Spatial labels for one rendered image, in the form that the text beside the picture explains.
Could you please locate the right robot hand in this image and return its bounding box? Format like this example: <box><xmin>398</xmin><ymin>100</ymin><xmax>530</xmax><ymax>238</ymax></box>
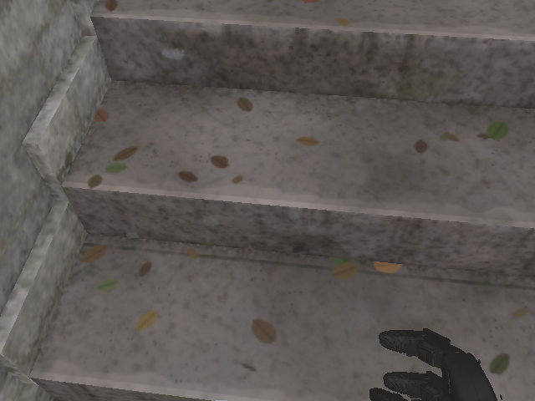
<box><xmin>369</xmin><ymin>328</ymin><xmax>502</xmax><ymax>401</ymax></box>

